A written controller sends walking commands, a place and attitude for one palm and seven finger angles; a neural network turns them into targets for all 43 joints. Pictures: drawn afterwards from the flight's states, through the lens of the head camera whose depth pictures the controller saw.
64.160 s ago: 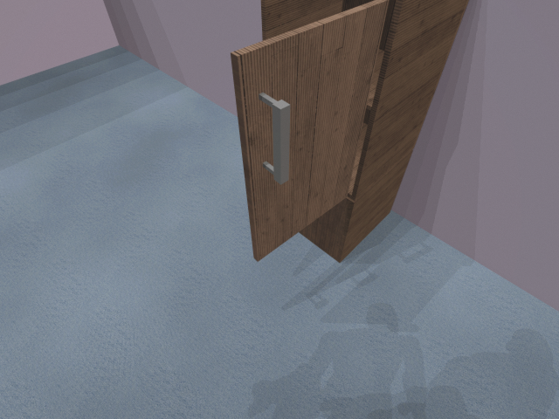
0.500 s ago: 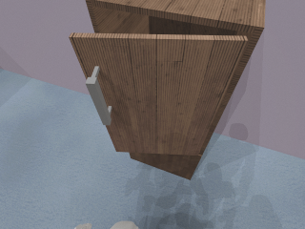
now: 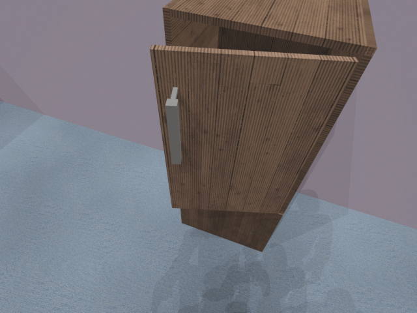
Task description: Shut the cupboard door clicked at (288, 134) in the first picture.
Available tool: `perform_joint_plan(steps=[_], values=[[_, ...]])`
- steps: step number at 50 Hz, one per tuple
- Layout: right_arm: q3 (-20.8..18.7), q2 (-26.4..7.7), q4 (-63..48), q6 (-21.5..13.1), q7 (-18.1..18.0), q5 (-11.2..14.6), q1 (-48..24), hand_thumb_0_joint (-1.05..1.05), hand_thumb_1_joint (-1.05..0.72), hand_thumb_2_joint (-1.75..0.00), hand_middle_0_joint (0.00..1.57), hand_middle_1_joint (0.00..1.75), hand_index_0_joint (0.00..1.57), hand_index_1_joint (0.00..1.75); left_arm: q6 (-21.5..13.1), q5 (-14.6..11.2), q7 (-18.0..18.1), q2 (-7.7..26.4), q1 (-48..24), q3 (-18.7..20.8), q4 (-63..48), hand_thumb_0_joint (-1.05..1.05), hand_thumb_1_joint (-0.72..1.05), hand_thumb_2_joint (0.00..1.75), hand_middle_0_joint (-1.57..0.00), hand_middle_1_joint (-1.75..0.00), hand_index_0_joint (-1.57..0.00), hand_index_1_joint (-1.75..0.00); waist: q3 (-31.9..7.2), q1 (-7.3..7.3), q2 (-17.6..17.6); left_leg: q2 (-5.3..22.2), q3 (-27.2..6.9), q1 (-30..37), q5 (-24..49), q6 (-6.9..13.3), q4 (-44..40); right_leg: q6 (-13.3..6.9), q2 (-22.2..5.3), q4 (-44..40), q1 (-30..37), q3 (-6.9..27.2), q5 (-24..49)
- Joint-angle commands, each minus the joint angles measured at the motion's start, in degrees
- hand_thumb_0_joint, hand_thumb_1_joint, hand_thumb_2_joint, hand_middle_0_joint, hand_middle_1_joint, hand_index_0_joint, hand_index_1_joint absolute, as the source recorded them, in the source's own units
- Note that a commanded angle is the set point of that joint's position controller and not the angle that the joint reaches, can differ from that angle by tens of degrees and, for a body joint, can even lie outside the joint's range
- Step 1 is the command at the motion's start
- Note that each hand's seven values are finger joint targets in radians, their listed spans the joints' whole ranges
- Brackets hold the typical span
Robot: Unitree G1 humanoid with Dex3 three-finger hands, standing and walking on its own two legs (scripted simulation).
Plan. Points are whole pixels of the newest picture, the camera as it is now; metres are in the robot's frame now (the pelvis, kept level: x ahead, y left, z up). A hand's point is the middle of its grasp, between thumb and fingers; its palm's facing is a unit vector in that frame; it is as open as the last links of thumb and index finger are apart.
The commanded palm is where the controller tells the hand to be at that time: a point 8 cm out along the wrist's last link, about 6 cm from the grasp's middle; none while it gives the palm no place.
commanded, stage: come to a stop and stand still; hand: left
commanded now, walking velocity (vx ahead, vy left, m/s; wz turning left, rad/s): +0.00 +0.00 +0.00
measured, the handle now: (175, 128) +0.47 +0.12 +0.08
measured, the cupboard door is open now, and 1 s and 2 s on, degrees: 18 18 18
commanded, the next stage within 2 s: look again from close up in 0.48 s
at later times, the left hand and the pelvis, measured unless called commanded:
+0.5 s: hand out of the picture -0.06 +0.13 -0.18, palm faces +0.03 -0.99 -0.11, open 7.4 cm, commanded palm none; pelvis -0.04 -0.01 +0.00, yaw +0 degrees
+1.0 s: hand out of the picture -0.01 +0.18 -0.18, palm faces +0.02 -0.98 -0.22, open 7.4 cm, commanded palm none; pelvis -0.01 +0.00 +0.00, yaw +0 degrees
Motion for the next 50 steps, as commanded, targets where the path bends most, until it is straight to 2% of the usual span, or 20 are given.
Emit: perform_joint_plan(steps=[1,2,3,4,5,7,11,16,21,28,29,30,31,32,34,36,39,41,47,50], values=[[-1.54,-6.24,-0.1,-0.59,-0.17,1.08,3.8,0.0,-0.9,-0.9,0.2,0.3,0.2,0.3,-2.57,0.12,0.7,3.43,3.88,-0.24,-0.15,0.0,0.9,0.9,-0.2,-0.3,-0.2,-0.3,-1.24,-1.98,0.45,8.62,-10.77,4.01,3.18,-2.25,-6.79,-3.25,-5.67,-13.28,-0.32,6.42,7.84],[-1.38,-5.58,0.59,-0.61,0.1,0.98,4.18,0.0,-0.9,-0.9,0.2,0.3,0.2,0.3,-2.59,0.06,0.7,3.7,3.08,-0.37,-0.29,0.0,0.9,0.9,-0.2,-0.3,-0.2,-0.3,0.36,-2.29,2.27,8.01,-11.13,4.63,1.59,-2.69,-8.25,-3.79,-6.06,-13.17,-2.5,5.99,6.12],[-1.44,-5.98,1.01,-0.49,0.23,0.61,4.81,0.0,-0.9,-0.9,0.2,0.3,0.2,0.3,-2.42,0.22,0.61,3.32,3.82,-0.34,0.08,0.0,0.9,0.9,-0.2,-0.3,-0.2,-0.3,-1.41,-2.29,2.55,7.66,-10.39,6.73,4.75,-3.07,-8.1,-3.47,-5.02,-11.81,-2.23,4.97,7.37],[-1.36,-5.99,1.84,-0.64,0.04,0.42,4.71,0.0,-0.9,-0.9,0.2,0.3,0.2,0.3,-3.1,0.09,0.66,2.32,3.71,-0.55,0.82,0.0,0.9,0.9,-0.2,-0.3,-0.2,-0.3,-1.24,-2.24,-3.66,8.21,-9.47,7.64,6.69,-2.63,-6.64,-3.19,-4.32,-12.21,-2.6,5.54,9.83],[-1.33,-6.4,2.46,-0.89,0.0,0.46,5.52,0.0,-0.9,-0.9,0.2,0.3,0.2,0.3,-3.49,-0.05,0.71,1.92,3.63,-0.95,1.04,0.0,0.9,0.9,-0.2,-0.3,-0.2,-0.3,-1.65,-2.5,-6.17,8.3,-9.0,8.51,7.14,-2.45,-6.51,-3.04,-4.97,-13.0,-2.4,5.48,10.5],[-1.15,-6.21,3.48,-0.69,0.22,0.58,6.51,0.0,-0.9,-0.9,0.2,0.3,0.2,0.3,-3.37,-0.09,0.75,1.87,2.88,-1.08,1.02,0.0,0.9,0.9,-0.2,-0.3,-0.2,-0.3,1.37,-2.6,-7.02,7.92,-9.0,7.41,1.86,-2.54,-8.07,-2.96,-4.89,-14.64,-4.34,5.49,3.73],[-0.83,-5.56,5.07,0.18,0.24,0.2,7.56,0.0,-0.9,-0.9,0.2,0.3,0.2,0.3,-2.73,-0.05,0.69,1.45,4.27,-1.09,1.59,0.0,0.9,0.9,-0.2,-0.3,-0.2,-0.3,7.41,-2.46,-1.14,7.12,-8.94,4.46,-5.88,-2.92,-9.59,-2.94,-4.41,-16.35,-9.16,6.42,-5.5],[-0.94,-4.49,5.78,0.48,0.03,-0.1,9.64,0.0,-0.9,-0.9,0.2,0.3,0.2,0.3,-2.39,0.0,0.56,0.77,6.31,-0.74,2.03,0.0,0.9,0.9,-0.2,-0.3,-0.2,-0.3,8.11,-1.9,2.83,7.05,-9.78,0.39,-11.76,-2.88,-11.16,-2.93,-3.35,-15.27,-8.57,5.74,-7.99],[-1.06,-3.85,5.97,0.08,-0.27,-0.13,10.94,0.0,-0.9,-0.9,0.2,0.3,0.2,0.3,-2.59,-0.05,0.53,-0.42,7.62,-0.58,2.38,0.0,0.9,0.9,-0.2,-0.3,-0.2,-0.3,5.14,-1.56,2.74,7.41,-10.55,0.58,-11.39,-2.73,-11.39,-3.06,-2.88,-13.72,-6.82,5.03,-5.34],[-0.97,-3.09,6.26,-0.52,-0.51,0.16,11.91,0.0,-0.9,-0.9,0.2,0.3,0.2,0.3,-3.06,-0.03,0.78,-1.67,8.56,-0.88,3.17,0.0,0.9,0.9,-0.2,-0.3,-0.2,-0.3,4.5,-1.59,1.03,8.15,-10.84,1.34,-7.26,-2.37,-10.69,-2.97,-3.2,-13.17,-5.88,4.76,-0.09],[-0.11,-5.41,1.99,-1.84,0.77,-0.14,4.5,0.0,-0.9,-0.9,0.2,0.3,0.2,0.3,-5.5,1.4,2.4,0.54,10.13,-2.06,2.45,0.0,0.9,0.9,-0.2,-0.3,-0.2,-0.3,6.55,0.47,5.23,7.4,-7.25,-2.41,0.74,-4.24,2.12,-3.82,-5.3,-13.31,-7.66,5.29,7.94],[-0.49,-3.2,0.76,-1.09,1.32,-0.17,8.37,0.0,-0.9,-0.9,0.2,0.3,0.2,0.3,-5.47,0.47,1.99,3.61,7.18,-1.19,-0.18,0.0,0.9,0.9,-0.2,-0.3,-0.2,-0.3,3.05,-3.64,3.58,5.85,-7.23,-0.41,-7.82,-4.04,2.86,-4.86,-6.78,-14.9,-11.79,7.27,-10.74],[-1.01,-3.54,1.32,-0.62,1.36,-0.59,10.2,0.0,-0.9,-0.9,0.2,0.3,0.2,0.3,-5.08,0.55,1.63,3.26,5.57,-0.77,-1.36,0.0,0.9,0.9,-0.2,-0.3,-0.2,-0.3,4.45,-4.24,4.75,5.25,-7.52,-1.76,-10.21,-3.4,3.14,-5.21,-5.76,-13.67,-14.37,7.17,-16.2],[-0.7,-3.15,1.37,-0.83,1.4,-0.94,11.75,0.0,-0.9,-0.9,0.2,0.3,0.2,0.3,-5.53,0.53,1.59,2.88,5.85,-0.87,-1.51,0.0,0.9,0.9,-0.2,-0.3,-0.2,-0.3,2.03,-4.39,6.71,5.62,-8.2,-0.84,-6.7,-3.08,3.12,-5.52,-5.52,-11.51,-12.88,5.51,-10.26],[-0.61,-3.28,0.35,-1.31,1.22,-0.66,11.7,0.0,-0.9,-0.9,0.2,0.3,0.2,0.3,-5.81,0.26,1.41,1.26,7.14,-1.14,-1.53,0.0,0.9,0.9,-0.2,-0.3,-0.2,-0.3,-0.78,-3.72,4.71,6.51,-9.75,-1.27,-6.74,-2.13,0.88,-5.16,-3.44,-8.11,-10.43,4.76,-7.27],[-0.73,-4.25,-0.39,-1.61,1.01,-0.5,10.8,0.0,-0.9,-0.9,0.2,0.3,0.2,0.3,-5.45,0.3,1.35,-0.01,7.85,-1.37,-1.5,0.0,0.9,0.9,-0.2,-0.3,-0.2,-0.3,0.22,-2.85,1.78,7.76,-11.9,-3.33,-8.99,-1.19,-2.06,-4.79,-2.07,-5.85,-9.46,3.41,-6.22],[-0.78,-5.15,-1.03,-2.07,0.97,-0.33,8.39,0.0,-0.9,-0.9,0.2,0.3,0.2,0.3,-5.42,0.4,1.27,0.19,8.72,-1.47,-1.79,0.0,0.9,0.9,-0.2,-0.3,-0.2,-0.3,2.27,-1.6,0.72,8.36,-12.48,-4.59,-8.0,-0.57,-4.09,-4.28,-1.98,-5.04,-8.59,3.44,-2.22],[-0.83,-6.01,-0.78,-2.17,0.97,-0.14,7.96,0.0,-0.9,-0.9,0.2,0.3,0.2,0.3,-5.45,0.36,1.24,0.54,8.21,-1.66,-2.06,0.0,0.9,0.9,-0.2,-0.3,-0.2,-0.3,3.94,-1.68,-3.41,8.2,-12.05,-4.21,-7.04,-0.52,-4.26,-4.04,-2.37,-6.14,-9.32,4.09,-1.74],[-0.87,-7.94,-0.21,-2.92,0.91,-0.08,6.53,0.0,-0.9,-0.9,0.2,0.3,0.2,0.3,-5.33,0.46,1.18,3.42,7.26,-1.1,-2.86,0.0,0.9,0.9,-0.2,-0.3,-0.2,-0.3,2.12,-1.25,0.93,8.76,-11.08,-0.82,-0.64,-0.11,-5.12,-3.52,-2.76,-5.9,-6.96,3.61,3.28],[-0.84,-8.67,-0.43,-3.12,0.82,-0.01,5.19,0.0,-0.9,-0.9,0.2,0.3,0.2,0.3,-5.26,0.36,1.09,4.43,6.63,-1.04,-3.12,0.0,0.9,0.9,-0.2,-0.3,-0.2,-0.3,0.21,-1.23,0.36,8.69,-9.97,1.39,3.37,-0.28,-3.86,-3.41,-3.34,-6.52,-5.92,4.2,5.52]])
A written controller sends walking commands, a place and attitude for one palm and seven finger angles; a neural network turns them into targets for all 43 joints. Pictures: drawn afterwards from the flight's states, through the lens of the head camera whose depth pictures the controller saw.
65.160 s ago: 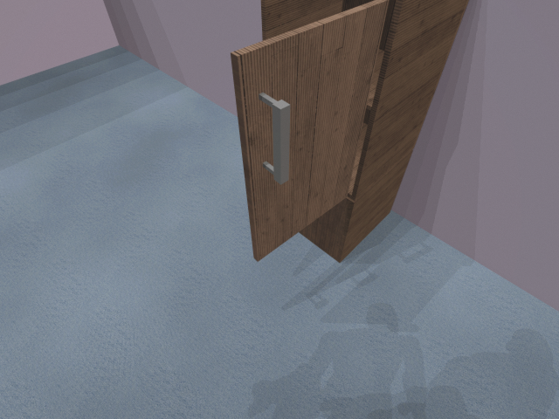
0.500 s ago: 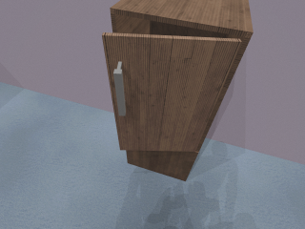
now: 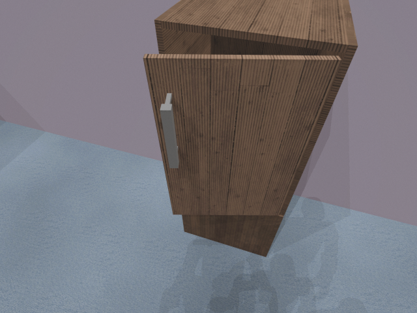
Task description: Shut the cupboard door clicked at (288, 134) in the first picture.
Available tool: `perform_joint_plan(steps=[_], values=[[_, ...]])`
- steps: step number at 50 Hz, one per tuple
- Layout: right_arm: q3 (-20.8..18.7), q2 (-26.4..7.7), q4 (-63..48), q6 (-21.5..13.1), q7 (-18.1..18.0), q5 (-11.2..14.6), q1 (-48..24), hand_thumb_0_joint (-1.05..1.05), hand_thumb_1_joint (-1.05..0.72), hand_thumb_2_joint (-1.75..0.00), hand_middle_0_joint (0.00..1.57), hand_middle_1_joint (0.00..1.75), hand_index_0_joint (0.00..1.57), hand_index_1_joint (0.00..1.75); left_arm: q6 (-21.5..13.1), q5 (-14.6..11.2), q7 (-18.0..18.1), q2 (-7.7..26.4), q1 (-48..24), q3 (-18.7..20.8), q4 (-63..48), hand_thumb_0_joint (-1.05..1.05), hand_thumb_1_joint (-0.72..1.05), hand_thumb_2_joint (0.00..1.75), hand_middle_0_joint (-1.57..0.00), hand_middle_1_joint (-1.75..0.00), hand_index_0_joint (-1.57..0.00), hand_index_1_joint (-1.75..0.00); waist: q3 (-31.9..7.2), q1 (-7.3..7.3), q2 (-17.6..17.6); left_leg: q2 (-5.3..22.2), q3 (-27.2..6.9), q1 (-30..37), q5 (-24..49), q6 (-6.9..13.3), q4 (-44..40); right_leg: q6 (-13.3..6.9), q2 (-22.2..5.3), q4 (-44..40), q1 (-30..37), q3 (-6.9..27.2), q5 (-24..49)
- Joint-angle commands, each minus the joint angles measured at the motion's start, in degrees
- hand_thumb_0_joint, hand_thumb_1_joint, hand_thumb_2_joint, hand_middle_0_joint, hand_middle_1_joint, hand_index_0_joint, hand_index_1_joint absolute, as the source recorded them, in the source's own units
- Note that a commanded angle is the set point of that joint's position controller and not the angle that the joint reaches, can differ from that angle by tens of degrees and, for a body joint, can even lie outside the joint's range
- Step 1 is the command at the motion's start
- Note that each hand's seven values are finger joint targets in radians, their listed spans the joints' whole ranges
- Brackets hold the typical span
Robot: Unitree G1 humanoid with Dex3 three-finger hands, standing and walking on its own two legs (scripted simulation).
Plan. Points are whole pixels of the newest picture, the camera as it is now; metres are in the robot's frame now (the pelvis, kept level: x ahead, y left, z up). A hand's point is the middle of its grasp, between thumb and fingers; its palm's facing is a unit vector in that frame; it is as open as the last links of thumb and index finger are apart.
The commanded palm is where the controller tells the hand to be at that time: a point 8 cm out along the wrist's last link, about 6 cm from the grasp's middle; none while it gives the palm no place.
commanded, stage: look again from close up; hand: left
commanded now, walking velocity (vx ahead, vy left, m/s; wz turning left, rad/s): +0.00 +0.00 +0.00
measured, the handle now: (171, 132) +0.48 +0.12 +0.08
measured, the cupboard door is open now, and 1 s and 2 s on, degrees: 18 18 18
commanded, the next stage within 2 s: shuffle to correct the standing spot in 0.08 s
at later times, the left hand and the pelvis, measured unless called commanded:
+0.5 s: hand out of the picture +0.01 +0.15 -0.18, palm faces -0.06 -0.98 -0.20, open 7.4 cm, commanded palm none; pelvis +0.01 -0.03 +0.00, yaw -4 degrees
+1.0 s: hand out of the picture +0.02 +0.07 -0.18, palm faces +0.09 -0.99 -0.11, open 7.4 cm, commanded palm none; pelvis +0.04 -0.07 +0.00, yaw +1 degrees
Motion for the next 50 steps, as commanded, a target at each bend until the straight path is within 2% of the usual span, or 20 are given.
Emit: perform_joint_plan(steps=[1,7,13,16,18,22,24,26,28,29,32,34,36,38,40,42,44,45,47,50], values=[[-1.22,-6.64,-2.21,-1.07,-0.59,0.37,1.0,0.0,-0.9,-0.9,0.2,0.3,0.2,0.3,-0.81,-0.02,0.19,6.98,3.7,1.21,-2.04,0.0,0.9,0.9,-0.2,-0.3,-0.2,-0.3,2.82,0.19,-2.03,8.48,-9.88,4.88,6.07,-0.48,-6.85,-3.33,-3.51,-6.18,-5.1,4.0,8.62],[-1.27,-7.52,-1.74,-1.27,-0.81,0.47,-0.95,0.0,-0.9,-0.9,0.2,0.3,0.2,0.3,-0.73,0.01,0.13,8.98,1.7,1.48,-2.48,0.0,0.9,0.9,-0.2,-0.3,-0.2,-0.3,0.95,0.27,-0.67,8.59,-8.95,7.32,14.0,-0.42,-4.83,-2.97,-3.95,-6.27,-2.72,3.99,14.65],[-1.01,-6.01,-0.84,-0.16,-0.95,0.14,-1.09,0.0,-0.9,-0.9,0.2,0.3,0.2,0.3,0.76,0.02,-0.33,6.41,2.53,0.81,-1.28,0.0,0.9,0.9,-0.2,-0.3,-0.2,-0.3,3.59,-0.15,0.16,10.38,-10.48,6.23,4.44,-0.47,-7.46,-2.33,-2.63,-5.91,-4.81,2.0,7.53],[-2.22,-8.86,-1.18,0.5,-1.43,-0.2,-0.18,0.0,-0.9,-0.9,0.2,0.3,0.2,0.3,1.82,0.46,-0.98,6.65,2.42,1.35,-2.34,0.0,0.9,0.9,-0.2,-0.3,-0.2,-0.3,4.08,-0.53,3.46,15.33,-16.27,7.18,-2.57,1.74,-11.51,-2.11,-0.44,-0.73,-9.44,-0.97,0.86],[-3.03,-10.38,-1.48,0.68,-1.96,-0.28,0.88,0.0,-0.9,-0.9,0.2,0.3,0.2,0.3,2.22,0.69,-1.3,6.35,2.6,1.68,-3.02,0.0,0.9,0.9,-0.2,-0.3,-0.2,-0.3,2.66,-0.8,5.24,19.36,-19.75,9.43,1.06,4.57,-11.85,-1.98,0.16,5.17,-12.84,-1.98,-2.54],[-3.7,-10.11,-2.35,0.76,-2.29,-0.7,1.81,0.0,-0.9,-0.9,0.2,0.3,0.2,0.3,2.84,0.84,-2.01,5.5,0.69,2.45,-4.9,0.0,0.9,0.9,-0.2,-0.3,-0.2,-0.3,0.97,-1.24,4.19,23.34,-20.42,7.19,5.27,8.26,-11.91,-2.41,-1.6,16.06,-15.26,-0.54,-9.25],[-3.74,-9.81,-2.99,0.97,-2.01,-0.92,-0.52,0.0,-0.9,-0.9,0.2,0.3,0.2,0.3,2.75,0.65,-2.21,3.91,3.22,2.58,-4.16,0.0,0.9,0.9,-0.2,-0.3,-0.2,-0.3,0.42,0.61,4.01,20.55,-15.6,-0.12,1.77,5.81,-10.74,-2.25,-1.47,8.98,-6.89,-2.16,-4.83],[-3.54,-8.15,-3.12,1.27,-1.61,-0.6,-1.8,0.0,-0.9,-0.9,0.2,0.3,0.2,0.3,2.29,0.79,-2.14,4.19,7.67,2.85,-2.42,0.0,0.9,0.9,-0.2,-0.3,-0.2,-0.3,0.22,2.48,-0.26,14.64,-9.39,-7.77,-7.17,1.32,-5.09,-1.98,-0.85,-4.26,3.23,-3.29,3.72],[-2.22,-1.97,-4.94,1.66,-1.15,0.07,-2.71,0.0,-0.9,-0.9,0.2,0.3,0.2,0.3,1.88,1.12,-1.26,9.84,8.98,3.51,-2.31,0.0,0.9,0.9,-0.2,-0.3,-0.2,-0.3,3.82,2.73,-18.11,3.63,1.35,-15.93,-16.86,-3.22,11.51,-6.55,-14.48,-18.39,1.39,13.54,-6.14],[-2.29,-2.2,-5.44,2.0,-0.89,-0.16,-4.5,0.0,-0.9,-0.9,0.2,0.3,0.2,0.3,1.95,0.96,-1.08,9.33,7.04,3.16,-3.31,0.0,0.9,0.9,-0.2,-0.3,-0.2,-0.3,5.08,2.98,-13.78,3.77,-1.1,-13.76,-19.37,-2.55,19.69,-10.08,-16.65,-20.53,-4.53,14.22,-8.44],[-2.72,-1.16,-3.2,2.32,-0.64,-0.49,-1.22,0.0,-0.9,-0.9,0.2,0.3,0.2,0.3,1.25,0.74,-0.55,6.17,3.73,2.91,-3.72,0.0,0.9,0.9,-0.2,-0.3,-0.2,-0.3,7.81,0.16,-8.67,5.02,-2.03,-15.88,-13.01,-2.33,31.07,-11.88,-13.42,-18.03,-4.77,7.69,5.67],[-2.32,0.16,-2.83,1.88,-0.51,-0.45,0.27,0.0,-0.9,-0.9,0.2,0.3,0.2,0.3,0.51,0.93,-0.28,5.24,4.63,2.54,-3.27,0.0,0.9,0.9,-0.2,-0.3,-0.2,-0.3,5.71,0.02,-5.08,4.77,-1.58,-14.56,-13.34,-2.73,28.14,-12.91,-12.37,-13.92,-1.93,3.66,19.41],[-1.23,2.26,-2.72,1.33,-0.44,-0.07,-0.46,0.0,-0.9,-0.9,0.2,0.3,0.2,0.3,-0.39,0.78,0.0,5.44,6.29,2.22,-2.04,0.0,0.9,0.9,-0.2,-0.3,-0.2,-0.3,3.26,0.76,-2.28,4.81,-1.57,-11.04,-13.26,-3.45,18.53,-13.22,-13.55,-11.24,1.21,3.71,30.59],[-0.4,3.47,-2.01,0.8,-0.55,0.33,-0.34,0.0,-0.9,-0.9,0.2,0.3,0.2,0.3,-0.79,0.51,0.07,5.62,6.82,2.06,-1.4,0.0,0.9,0.9,-0.2,-0.3,-0.2,-0.3,1.88,1.2,-1.71,3.95,-1.11,-5.41,-9.64,-3.96,9.01,-11.55,-12.42,-8.58,2.6,2.62,38.31],[-0.28,2.75,-0.25,0.5,-0.9,0.69,2.93,0.0,-0.9,-0.9,0.2,0.3,0.2,0.3,-0.84,-0.24,-0.01,5.73,5.4,1.95,-0.85,0.0,0.9,0.9,-0.2,-0.3,-0.2,-0.3,-0.43,-0.29,-2.64,3.86,-1.75,3.01,1.01,-3.84,-2.07,-8.34,-9.96,-4.54,2.16,0.58,38.8],[-1.31,-1.4,0.21,-0.22,-1.61,0.8,4.37,0.0,-0.9,-0.9,0.2,0.3,0.2,0.3,-0.42,-0.45,0.08,3.69,6.26,1.99,-1.57,0.0,0.9,0.9,-0.2,-0.3,-0.2,-0.3,-3.59,0.31,0.3,11.78,-8.06,11.19,27.43,-0.52,-2.45,-3.47,-6.59,-1.65,-1.21,-1.79,29.25],[-1.12,-2.81,0.21,0.26,-2.39,0.69,2.78,0.0,-0.9,-0.9,0.2,0.3,0.2,0.3,0.06,-0.46,0.79,2.43,5.74,1.7,-0.85,0.0,0.9,0.9,-0.2,-0.3,-0.2,-0.3,-2.33,0.76,5.61,14.22,-10.0,10.91,37.77,2.29,-0.62,-1.53,-5.27,-3.82,-1.58,-2.19,19.46],[-0.89,-2.44,0.43,0.26,-2.55,0.82,1.71,0.0,-0.9,-0.9,0.2,0.3,0.2,0.3,0.4,-0.52,0.78,3.24,4.99,1.73,-0.48,0.0,0.9,0.9,-0.2,-0.3,-0.2,-0.3,-1.15,1.01,8.3,13.72,-10.55,9.6,38.07,2.54,-2.2,-1.49,-5.2,-3.76,-0.47,-2.73,17.52],[-0.79,-2.06,-0.16,0.3,-2.72,0.84,0.51,0.0,-0.9,-0.9,0.2,0.3,0.2,0.3,0.64,-0.42,0.65,3.15,5.0,1.72,-0.18,0.0,0.9,0.9,-0.2,-0.3,-0.2,-0.3,2.37,1.34,6.29,12.83,-10.13,6.91,32.31,1.97,-4.4,-1.9,-5.37,-5.05,-0.17,-1.95,16.62],[-0.78,-1.99,-0.37,0.39,-2.63,0.57,0.84,0.0,-0.9,-0.9,0.2,0.3,0.2,0.3,0.64,-0.27,0.57,3.02,5.31,1.66,0.4,0.0,0.9,0.9,-0.2,-0.3,-0.2,-0.3,0.49,0.96,1.35,11.13,-8.97,7.68,25.72,0.65,-3.97,-2.83,-6.9,-6.22,1.28,-0.65,22.3]])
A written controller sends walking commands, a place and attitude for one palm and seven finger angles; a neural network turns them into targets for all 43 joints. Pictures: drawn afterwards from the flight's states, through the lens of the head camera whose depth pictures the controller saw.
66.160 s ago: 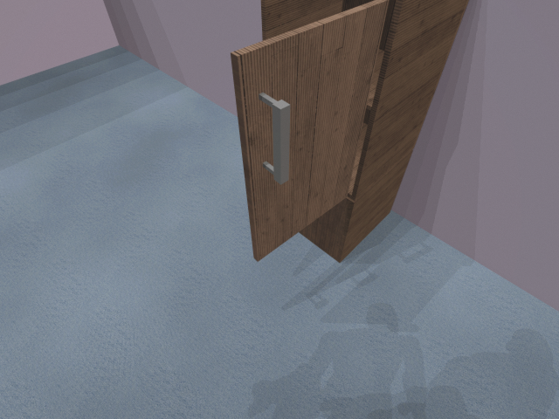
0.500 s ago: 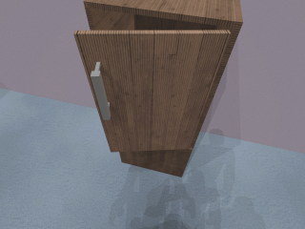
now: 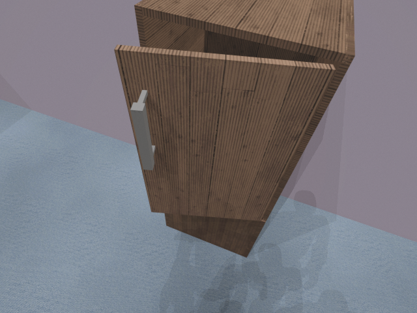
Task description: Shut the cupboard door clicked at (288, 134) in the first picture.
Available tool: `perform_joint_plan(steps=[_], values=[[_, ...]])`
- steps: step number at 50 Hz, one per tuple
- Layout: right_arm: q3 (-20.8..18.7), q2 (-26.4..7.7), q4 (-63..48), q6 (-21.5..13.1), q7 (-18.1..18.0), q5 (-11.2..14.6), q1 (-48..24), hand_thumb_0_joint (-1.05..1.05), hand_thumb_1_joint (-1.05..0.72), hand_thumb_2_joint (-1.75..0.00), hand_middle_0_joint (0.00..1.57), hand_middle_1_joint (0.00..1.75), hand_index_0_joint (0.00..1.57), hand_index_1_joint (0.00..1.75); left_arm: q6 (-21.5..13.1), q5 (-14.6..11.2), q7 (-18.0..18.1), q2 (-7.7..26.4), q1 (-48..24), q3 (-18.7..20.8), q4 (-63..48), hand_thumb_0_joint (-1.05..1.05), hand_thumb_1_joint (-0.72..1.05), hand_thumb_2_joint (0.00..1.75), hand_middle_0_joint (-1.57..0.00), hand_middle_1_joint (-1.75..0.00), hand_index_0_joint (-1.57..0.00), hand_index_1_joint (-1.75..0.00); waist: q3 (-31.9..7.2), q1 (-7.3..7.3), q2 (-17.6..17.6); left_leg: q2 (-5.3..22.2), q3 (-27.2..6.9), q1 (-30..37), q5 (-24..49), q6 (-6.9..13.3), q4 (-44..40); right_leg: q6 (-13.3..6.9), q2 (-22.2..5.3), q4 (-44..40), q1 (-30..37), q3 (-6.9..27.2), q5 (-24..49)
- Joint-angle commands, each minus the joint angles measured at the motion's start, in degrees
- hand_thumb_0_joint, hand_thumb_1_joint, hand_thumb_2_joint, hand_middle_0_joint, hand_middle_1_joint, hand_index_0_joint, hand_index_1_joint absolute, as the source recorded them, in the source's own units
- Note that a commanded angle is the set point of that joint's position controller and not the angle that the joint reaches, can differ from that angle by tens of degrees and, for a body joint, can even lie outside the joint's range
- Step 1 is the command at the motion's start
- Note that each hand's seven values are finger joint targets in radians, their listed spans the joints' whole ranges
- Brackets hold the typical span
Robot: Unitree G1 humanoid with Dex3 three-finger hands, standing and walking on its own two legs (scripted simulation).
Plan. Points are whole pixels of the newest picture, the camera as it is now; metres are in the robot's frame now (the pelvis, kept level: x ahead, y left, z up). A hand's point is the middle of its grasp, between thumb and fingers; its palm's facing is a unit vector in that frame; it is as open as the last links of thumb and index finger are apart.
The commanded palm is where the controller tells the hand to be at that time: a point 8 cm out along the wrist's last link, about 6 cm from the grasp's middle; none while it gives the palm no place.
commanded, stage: come to a stop and stand still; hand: left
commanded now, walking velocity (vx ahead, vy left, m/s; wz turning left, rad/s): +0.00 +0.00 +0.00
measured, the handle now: (146, 132) +0.44 +0.18 +0.08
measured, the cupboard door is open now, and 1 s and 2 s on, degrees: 18 18 18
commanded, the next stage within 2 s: look again from close up in 0.58 s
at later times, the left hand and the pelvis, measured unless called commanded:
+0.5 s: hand out of the picture +0.01 +0.19 -0.17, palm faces +0.00 -0.98 -0.21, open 7.4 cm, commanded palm none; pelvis -0.02 +0.02 +0.00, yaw +0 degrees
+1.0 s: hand out of the picture -0.02 +0.19 -0.18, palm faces +0.01 -0.99 -0.15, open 7.4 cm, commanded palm none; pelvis -0.01 +0.03 +0.00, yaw -1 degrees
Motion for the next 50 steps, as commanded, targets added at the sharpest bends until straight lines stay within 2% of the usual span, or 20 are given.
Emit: perform_joint_plan(steps=[1,2,3,8,9,10,11,12,13,15,17,21,23,24,26,28,33,38,45,50], values=[[-0.65,-4.87,-1.18,-0.35,-0.17,0.05,4.34,0.0,-0.9,-0.9,0.2,0.3,0.2,0.3,-0.97,0.12,0.62,6.06,5.46,1.33,-1.3,0.0,0.9,0.9,-0.2,-0.3,-0.2,-0.3,-2.91,-1.12,3.16,9.56,-9.27,4.61,27.49,0.99,-4.94,0.58,-9.13,-3.87,0.07,8.38,22.45],[-0.71,-4.48,-1.01,-0.43,-0.14,0.05,4.19,0.0,-0.9,-0.9,0.2,0.3,0.2,0.3,-1.11,0.23,0.61,5.83,5.27,1.28,-1.35,0.0,0.9,0.9,-0.2,-0.3,-0.2,-0.3,-3.05,-1.08,1.33,9.35,-8.77,4.73,26.09,0.81,-5.15,0.62,-9.27,-4.14,0.5,8.32,23.76],[-0.63,-4.83,-0.93,-0.38,-0.05,0.02,4.08,0.0,-0.9,-0.9,0.2,0.3,0.2,0.3,-1.12,0.16,0.58,5.9,4.97,1.14,-1.34,0.0,0.9,0.9,-0.2,-0.3,-0.2,-0.3,-2.98,-1.23,1.53,9.04,-8.52,4.75,24.32,0.46,-5.59,0.48,-9.53,-4.45,0.46,8.62,23.76],[-0.11,-4.82,-0.09,-0.22,0.46,-0.18,3.23,0.0,-0.9,-0.9,0.2,0.3,0.2,0.3,-1.02,0.24,0.25,5.94,3.54,0.86,-1.36,0.0,0.9,0.9,-0.2,-0.3,-0.2,-0.3,1.75,-1.19,-0.02,8.42,-8.87,2.05,15.16,0.09,-9.33,0.36,-9.07,-6.92,-1.22,8.85,15.88],[-0.42,-8.44,-4.86,-0.32,1.23,0.41,-0.27,0.0,-0.9,-0.9,0.2,0.3,0.2,0.3,-2.25,0.98,2.44,7.56,7.63,0.44,-1.22,0.0,0.9,0.9,-0.2,-0.3,-0.2,-0.3,5.24,-0.11,0.05,7.51,-7.2,-0.62,16.84,-1.62,2.19,3.8,-10.75,-7.79,-5.97,13.22,33.76],[-0.44,-5.43,-5.67,0.47,1.77,0.17,2.85,0.0,-0.9,-0.9,0.2,0.3,0.2,0.3,-2.76,0.6,2.04,10.04,4.05,0.77,-4.43,0.0,0.9,0.9,-0.2,-0.3,-0.2,-0.3,2.38,-3.18,-1.6,5.56,-7.3,-1.98,1.96,-1.71,1.72,1.36,-13.08,-8.52,-4.67,14.34,24.37],[-0.52,-5.26,-5.06,0.7,1.99,-0.08,3.46,0.0,-0.9,-0.9,0.2,0.3,0.2,0.3,-2.89,0.47,1.41,9.88,1.41,0.57,-5.29,0.0,0.9,0.9,-0.2,-0.3,-0.2,-0.3,3.95,-3.62,0.99,5.1,-6.87,-1.98,0.0,-2.05,0.23,-1.06,-12.85,-8.82,-6.68,13.87,15.99],[-0.12,-4.84,-4.54,0.55,2.39,-0.41,4.36,0.0,-0.9,-0.9,0.2,0.3,0.2,0.3,-3.36,0.38,1.16,10.1,1.15,0.69,-5.56,0.0,0.9,0.9,-0.2,-0.3,-0.2,-0.3,1.63,-3.55,3.25,5.02,-5.98,-0.68,2.88,-2.48,0.13,-2.48,-12.42,-8.12,-5.51,12.87,16.99],[-0.08,-5.12,-5.01,0.34,2.4,-0.48,5.43,0.0,-0.9,-0.9,0.2,0.3,0.2,0.3,-3.42,0.18,1.03,10.06,1.18,0.76,-6.34,0.0,0.9,0.9,-0.2,-0.3,-0.2,-0.3,0.21,-3.94,3.23,5.07,-6.59,-0.06,4.36,-2.19,-0.68,-2.96,-11.61,-7.02,-4.94,12.13,15.03],[-0.03,-6.19,-5.21,-0.02,2.29,-0.55,5.13,0.0,-0.9,-0.9,0.2,0.3,0.2,0.3,-3.04,-0.06,0.75,9.5,0.85,0.49,-6.64,0.0,0.9,0.9,-0.2,-0.3,-0.2,-0.3,-0.61,-3.47,2.89,6.16,-8.21,0.59,7.57,-1.17,-2.82,-2.44,-9.59,-5.39,-4.89,10.78,10.64],[0.16,-6.51,-5.26,-0.57,2.14,-0.5,4.79,0.0,-0.9,-0.9,0.2,0.3,0.2,0.3,-2.77,-0.02,0.62,8.96,0.96,0.4,-6.81,0.0,0.9,0.9,-0.2,-0.3,-0.2,-0.3,-0.1,-2.5,2.19,7.08,-9.56,-0.4,11.63,-0.19,-4.6,-1.65,-8.31,-4.04,-3.35,9.23,12.18],[0.48,-7.47,-4.62,-0.36,2.0,-0.4,4.82,0.0,-0.9,-0.9,0.2,0.3,0.2,0.3,-1.72,-0.18,0.29,8.86,1.17,0.08,-6.26,0.0,0.9,0.9,-0.2,-0.3,-0.2,-0.3,4.3,-1.86,1.81,7.38,-10.86,-3.13,4.12,0.46,-8.51,-1.13,-7.12,-5.34,-4.75,9.22,2.26],[0.72,-7.47,-3.85,-0.47,1.97,-0.44,5.33,0.0,-0.9,-0.9,0.2,0.3,0.2,0.3,-1.63,-0.18,0.18,9.07,1.14,0.18,-6.05,0.0,0.9,0.9,-0.2,-0.3,-0.2,-0.3,5.03,-1.71,1.35,7.19,-11.15,-4.17,3.5,0.52,-9.39,-1.2,-7.23,-5.42,-4.06,9.15,2.13],[0.67,-7.54,-3.6,-0.47,1.97,-0.5,5.54,0.0,-0.9,-0.9,0.2,0.3,0.2,0.3,-1.48,-0.24,0.13,8.99,1.24,0.14,-5.94,0.0,0.9,0.9,-0.2,-0.3,-0.2,-0.3,5.18,-1.63,2.38,7.13,-11.18,-3.88,2.17,0.51,-10.08,-1.13,-7.22,-5.46,-4.51,9.08,1.3],[0.77,-7.39,-2.89,-0.63,1.92,-0.43,6.22,0.0,-0.9,-0.9,0.2,0.3,0.2,0.3,-1.39,-0.24,0.07,8.95,1.3,0.13,-5.67,0.0,0.9,0.9,-0.2,-0.3,-0.2,-0.3,4.15,-1.59,2.06,7.29,-11.48,-3.55,2.16,0.63,-10.66,-0.91,-7.08,-5.29,-3.65,8.82,2.02],[0.85,-7.08,-2.22,-0.93,1.79,-0.35,6.61,0.0,-0.9,-0.9,0.2,0.3,0.2,0.3,-1.53,-0.31,0.11,8.94,1.81,0.15,-5.28,0.0,0.9,0.9,-0.2,-0.3,-0.2,-0.3,2.24,-1.35,2.15,7.33,-11.03,-2.36,5.12,0.71,-10.14,-0.86,-7.47,-5.21,-2.04,8.92,4.5],[0.86,-6.7,-0.55,-1.39,1.47,-0.2,7.51,0.0,-0.9,-0.9,0.2,0.3,0.2,0.3,-1.42,-0.38,0.12,8.8,1.74,0.17,-4.18,0.0,0.9,0.9,-0.2,-0.3,-0.2,-0.3,0.48,-1.32,3.25,7.75,-11.16,-0.61,9.8,0.92,-10.09,-0.54,-7.52,-4.65,-0.86,8.41,7.32],[0.82,-6.31,0.88,-1.57,1.14,-0.05,7.86,0.0,-0.9,-0.9,0.2,0.3,0.2,0.3,-1.36,-0.34,0.23,8.21,2.05,0.07,-2.62,0.0,0.9,0.9,-0.2,-0.3,-0.2,-0.3,0.71,-1.46,2.83,7.88,-10.48,1.72,14.58,0.94,-9.54,-0.16,-7.62,-4.67,-1.36,8.18,9.76],[0.7,-6.08,2.1,-1.44,0.85,0.01,7.61,0.0,-0.9,-0.9,0.2,0.3,0.2,0.3,-1.18,-0.26,0.38,7.49,2.68,-0.05,-1.02,0.0,0.9,0.9,-0.2,-0.3,-0.2,-0.3,1.9,-1.75,1.53,8.07,-9.99,3.49,16.23,0.86,-9.7,0.25,-7.81,-5.2,-2.42,8.11,10.14],[0.62,-6.38,2.31,-1.47,0.72,-0.04,6.98,0.0,-0.9,-0.9,0.2,0.3,0.2,0.3,-0.96,-0.2,0.35,7.28,3.18,-0.05,-0.3,0.0,0.9,0.9,-0.2,-0.3,-0.2,-0.3,2.07,-1.74,3.09,8.22,-10.04,4.52,16.98,0.85,-10.36,0.45,-7.77,-5.18,-2.76,7.93,9.71]])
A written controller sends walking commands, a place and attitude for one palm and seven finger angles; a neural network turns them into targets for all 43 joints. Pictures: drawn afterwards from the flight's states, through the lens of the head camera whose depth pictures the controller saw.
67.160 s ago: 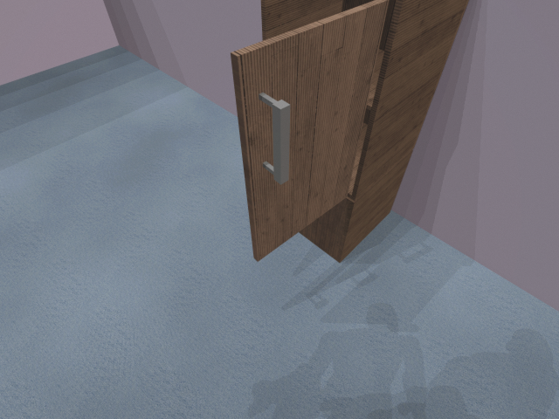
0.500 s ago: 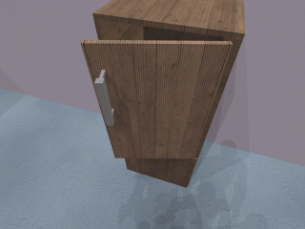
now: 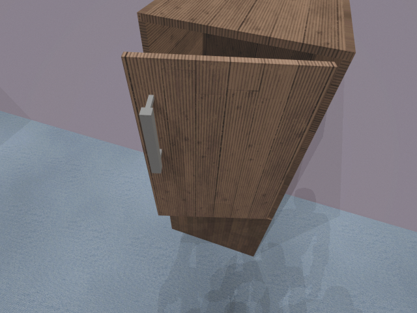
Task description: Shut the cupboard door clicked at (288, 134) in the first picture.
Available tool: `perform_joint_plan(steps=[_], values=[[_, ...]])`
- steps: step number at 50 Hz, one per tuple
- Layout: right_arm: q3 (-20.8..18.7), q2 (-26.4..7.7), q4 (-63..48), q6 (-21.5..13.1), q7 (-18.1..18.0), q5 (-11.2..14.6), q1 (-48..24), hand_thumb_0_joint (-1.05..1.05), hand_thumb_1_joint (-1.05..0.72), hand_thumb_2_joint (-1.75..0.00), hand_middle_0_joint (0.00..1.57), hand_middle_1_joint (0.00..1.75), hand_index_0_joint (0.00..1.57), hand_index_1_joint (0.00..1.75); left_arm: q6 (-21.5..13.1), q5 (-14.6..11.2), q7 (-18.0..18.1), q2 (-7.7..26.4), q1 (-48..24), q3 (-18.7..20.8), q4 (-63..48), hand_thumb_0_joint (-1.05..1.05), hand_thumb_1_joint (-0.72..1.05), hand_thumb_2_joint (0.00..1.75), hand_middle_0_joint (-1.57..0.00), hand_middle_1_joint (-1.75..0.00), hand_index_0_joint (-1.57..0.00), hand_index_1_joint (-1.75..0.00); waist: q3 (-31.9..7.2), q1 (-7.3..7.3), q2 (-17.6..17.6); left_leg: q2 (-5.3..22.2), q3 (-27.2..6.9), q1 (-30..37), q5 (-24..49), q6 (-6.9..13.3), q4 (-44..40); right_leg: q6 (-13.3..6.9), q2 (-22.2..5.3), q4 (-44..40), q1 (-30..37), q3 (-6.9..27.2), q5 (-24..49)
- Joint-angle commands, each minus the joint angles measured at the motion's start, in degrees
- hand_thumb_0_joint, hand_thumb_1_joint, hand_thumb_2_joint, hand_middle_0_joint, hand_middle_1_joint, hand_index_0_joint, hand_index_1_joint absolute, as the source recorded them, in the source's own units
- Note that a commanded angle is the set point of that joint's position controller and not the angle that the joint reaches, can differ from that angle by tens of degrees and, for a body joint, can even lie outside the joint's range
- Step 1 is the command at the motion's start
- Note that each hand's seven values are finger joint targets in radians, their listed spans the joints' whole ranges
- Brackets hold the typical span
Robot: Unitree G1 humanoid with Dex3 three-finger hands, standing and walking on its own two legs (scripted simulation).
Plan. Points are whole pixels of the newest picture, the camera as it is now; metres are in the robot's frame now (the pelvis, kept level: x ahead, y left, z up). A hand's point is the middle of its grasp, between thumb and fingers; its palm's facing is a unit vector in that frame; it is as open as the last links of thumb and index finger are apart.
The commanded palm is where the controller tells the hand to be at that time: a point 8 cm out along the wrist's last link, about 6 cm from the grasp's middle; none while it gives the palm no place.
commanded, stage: look again from close up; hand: left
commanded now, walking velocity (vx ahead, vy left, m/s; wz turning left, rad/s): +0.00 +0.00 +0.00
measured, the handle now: (153, 136) +0.44 +0.16 +0.08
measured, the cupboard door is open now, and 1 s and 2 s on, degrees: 18 18 18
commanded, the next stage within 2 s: raise the hand and make a fist in 0.18 s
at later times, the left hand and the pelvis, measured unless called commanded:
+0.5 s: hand (117, 263) +0.20 +0.18 +0.01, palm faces +0.22 -0.97 -0.08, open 7.0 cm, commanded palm +0.10 +0.23 -0.05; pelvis -0.02 +0.01 -0.02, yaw +6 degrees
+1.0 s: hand (137, 283) +0.17 +0.14 +0.00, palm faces -0.07 -1.00 -0.05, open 4.7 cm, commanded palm +0.12 +0.22 +0.00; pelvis -0.02 -0.03 -0.08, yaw +7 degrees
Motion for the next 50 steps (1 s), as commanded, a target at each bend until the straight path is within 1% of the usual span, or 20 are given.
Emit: perform_joint_plan(steps=[1,13,14,15,16,17,18,19,21,24,25,27,29,33,35,37,40,43,46,50], values=[[-0.96,-5.33,-1.01,-0.64,-0.46,0.27,3.58,0.0,-0.9,-0.9,0.2,0.3,0.2,0.3,-0.68,0.08,0.35,5.43,4.25,1.08,-1.07,0.0,0.9,0.9,-0.2,-0.3,-0.2,-0.3,1.56,-0.29,1.29,10.87,-11.84,1.93,14.59,-1.65,-6.13,-1.93,-5.41,-3.83,-3.66,6.26,7.6],[-1.2,-5.66,-0.67,-0.72,-0.74,0.29,3.39,0.0,-0.9,-0.9,0.2,0.3,0.2,0.3,-0.39,0.19,0.4,5.45,4.21,1.18,-0.58,0.0,0.9,0.9,-0.2,-0.3,-0.2,-0.3,1.39,-0.2,1.07,11.23,-11.7,3.31,19.27,-1.62,-6.12,-1.55,-5.45,-3.62,-3.29,5.94,8.61],[-1.04,-8.16,-4.83,-0.21,-0.32,0.96,1.88,0.0,-0.9,-0.9,0.2,0.3,0.2,0.3,-1.51,0.87,2.41,5.36,6.03,0.43,0.03,0.0,0.9,0.9,-0.2,-0.3,-0.2,-0.3,2.63,-0.65,3.92,12.78,-13.35,1.81,41.62,-4.18,2.26,-0.55,-5.41,-2.47,-7.95,6.57,13.28],[-4.49,-20.09,-21.61,-11.49,-3.56,2.54,11.5,0.0,-0.9,-0.9,0.2,0.3,0.2,0.3,-15.48,-5.67,4.62,33.51,-42.7,19.09,-96.7,0.0,0.9,0.9,-0.2,-0.3,-0.2,-0.3,-22.23,-13.02,6.33,11.19,-20.34,25.86,47.57,-7.11,2.72,1.14,2.27,15.07,-15.51,-1.04,17.84],[0.86,-13.6,-18.63,-18.17,-5.05,5.63,6.72,0.0,-0.9,-0.9,0.2,0.3,0.2,0.3,-12.01,-6.0,5.94,10.72,-2.92,0.15,-79.81,0.0,0.9,0.9,-0.22,-0.32,-0.22,-0.32,-26.82,-5.41,24.22,13.23,-22.72,32.1,40.12,-10.85,1.45,-0.31,4.12,31.54,-20.27,1.28,-3.78],[-0.37,-13.72,-16.57,-19.48,-5.22,4.49,3.73,0.0,-0.9,-0.9,0.2,0.3,0.2,0.3,-9.34,-8.05,8.47,8.69,-1.91,2.7,-78.37,0.0,0.9,0.9,-0.24,-0.34,-0.24,-0.34,-23.96,-2.33,21.95,12.07,-22.23,22.81,35.78,-13.92,-3.52,-0.73,2.59,34.59,-18.95,3.72,-5.7],[-1.06,-9.4,-15.79,-19.21,-2.59,4.15,2.12,0.0,-0.9,-0.9,0.2,0.3,0.2,0.3,-1.59,-7.32,7.43,-4.08,13.97,-5.98,-59.38,0.0,0.9,0.9,-0.25,-0.36,-0.25,-0.36,-13.91,-2.21,12.86,11.05,-18.77,7.46,27.45,-13.4,-9.09,-1.1,1.29,28.93,-19.68,4.23,-4.78],[-3.46,-11.99,-20.5,-19.93,0.28,4.15,4.33,0.0,-0.9,-0.9,0.2,0.3,0.2,0.3,-2.03,-9.09,6.78,-4.78,2.91,-9.19,-72.55,0.0,0.9,0.9,-0.27,-0.38,-0.27,-0.38,-7.81,-3.92,9.29,10.17,-17.32,5.41,21.36,-10.5,-5.85,-0.66,0.27,22.12,-22.86,3.94,-4.32],[-3.86,-12.32,-25.29,-21.63,0.94,3.29,-0.01,0.0,-0.9,-0.9,0.2,0.3,0.2,0.3,-6.03,-8.65,4.88,-3.06,-0.9,-7.56,-68.75,0.0,0.9,0.9,-0.31,-0.42,-0.31,-0.42,0.52,-5.45,-1.47,7.49,-15.8,-5.32,6.95,-8.58,1.07,-1.36,0.09,15.69,-24.4,2.16,-4.1],[-4.94,-12.39,-30.66,-20.19,2.02,2.38,-1.58,0.0,-0.9,-0.9,0.2,0.3,0.2,0.3,-15.3,-10.67,-2.79,-1.29,18.03,0.36,-53.84,0.0,0.9,0.9,-0.36,-0.48,-0.36,-0.48,-0.01,-1.32,-22.89,3.23,-12.26,-20.41,-3.1,-7.32,13.42,-1.45,-0.54,5.93,-25.31,4.04,-8.6],[-5.12,-12.94,-32.11,-19.19,2.25,1.83,-3.05,0.0,-0.9,-0.9,0.2,0.3,0.2,0.3,-19.39,-12.15,-6.57,1.08,21.09,4.35,-53.76,0.0,0.9,0.9,-0.38,-0.5,-0.38,-0.5,-2.94,0.44,-23.97,1.97,-10.63,-24.53,-4.26,-7.59,16.01,-1.84,-0.93,7.63,-24.54,5.27,-9.32],[-6.01,-14.72,-36.18,-16.41,3.44,1.15,-5.78,0.0,-0.9,-0.9,0.2,0.3,0.2,0.3,-25.9,-14.73,-14.76,8.65,22.44,13.2,-52.43,0.0,0.9,0.9,-0.42,-0.54,-0.42,-0.54,-4.95,2.36,-10.48,0.63,-9.17,-28.46,-6.15,-10.24,18.98,-4.07,-1.73,13.44,-24.74,5.46,-10.2],[-6.35,-13.68,-41.23,-14.48,3.17,1.87,-9.84,0.0,-0.9,-0.9,0.2,0.3,0.2,0.3,-28.81,-14.51,-17.52,9.18,22.11,13.37,-54.2,0.0,0.9,0.9,-0.46,-0.58,-0.46,-0.58,-1.52,4.26,-8.83,0.28,-8.6,-37.17,-15.17,-8.89,20.06,-3.72,-0.48,17.57,-28.46,7.36,-20.49],[-5.4,-12.53,-47.58,-13.3,3.33,1.93,-9.94,0.0,-0.9,-0.9,0.2,0.3,0.2,0.3,-30.43,-14.25,-13.08,13.51,11.4,15.12,-75.88,0.0,0.9,0.9,-0.53,-0.66,-0.53,-0.66,-10.89,4.68,10.04,1.23,-10.44,-34.3,-19.91,-6.62,19.82,-3.63,0.72,22.73,-29.62,8.46,-18.55],[-4.78,-11.98,-48.2,-14.07,3.04,1.81,-8.01,0.0,-0.9,-0.9,0.2,0.3,0.2,0.3,-33.03,-14.06,-10.42,12.18,4.8,11.87,-88.28,0.0,0.9,0.9,-0.57,-0.7,-0.57,-0.7,-16.04,1.95,14.41,2.84,-14.33,-29.48,-20.53,-6.55,19.38,-3.55,2.09,25.79,-33.12,6.49,-13.47],[-4.12,-12.35,-47.12,-15.37,2.25,1.67,-7.14,0.0,-0.9,-0.9,0.2,0.3,0.2,0.3,-36.52,-14.43,-9.6,9.71,-4.38,6.1,-99.04,0.0,0.9,0.9,-0.6,-0.74,-0.6,-0.74,-18.98,-2.51,12.59,4.15,-17.69,-26.25,-20.01,-6.32,21.83,-2.7,2.7,28.17,-37.81,6.42,-11.32],[-3.3,-13.74,-43.87,-17.76,0.65,2.25,-5.96,0.0,-0.9,-0.9,0.2,0.3,0.2,0.3,-37.91,-15.2,-12.26,5.14,-3.27,-1.24,-93.6,0.0,0.9,0.9,-0.66,-0.8,-0.66,-0.8,-12.84,-6.17,8.03,4.17,-18.77,-29.06,-21.21,-4.99,25.08,-2.02,2.85,26.3,-41.55,6.82,-12.52],[-2.98,-14.76,-42.92,-17.9,-0.98,3.12,-3.62,0.0,-0.9,-0.9,0.2,0.3,0.2,0.3,-32.36,-14.44,-16.95,8.55,-1.07,-0.24,-83.72,0.0,0.9,0.9,-0.71,-0.86,-0.71,-0.86,-9.45,-7.65,0.23,3.99,-17.41,-34.0,-22.41,-3.7,27.48,-1.37,2.39,21.88,-39.94,8.19,-16.35],[-3.13,-14.21,-45.2,-15.38,-1.56,4.49,-3.32,0.0,-0.9,-0.9,0.2,0.3,0.2,0.3,-20.5,-13.08,-19.58,13.4,6.3,5.83,-74.52,0.0,0.9,0.9,-0.77,-0.92,-0.77,-0.92,-10.89,-3.1,-4.48,3.51,-14.11,-36.46,-20.26,-3.51,25.14,-0.93,1.26,17.01,-31.83,10.2,-20.15],[-2.55,-11.1,-49.84,-11.79,-1.66,4.51,-6.86,0.0,-0.9,-0.9,0.2,0.3,0.2,0.3,-9.48,-17.17,-17.18,16.77,10.05,16.53,-84.78,0.0,0.9,0.9,-0.84,-1.0,-0.84,-1.0,-23.44,4.22,1.23,1.71,-11.51,-29.45,-5.15,-4.49,22.99,-1.48,0.38,17.17,-16.13,10.27,-7.71]])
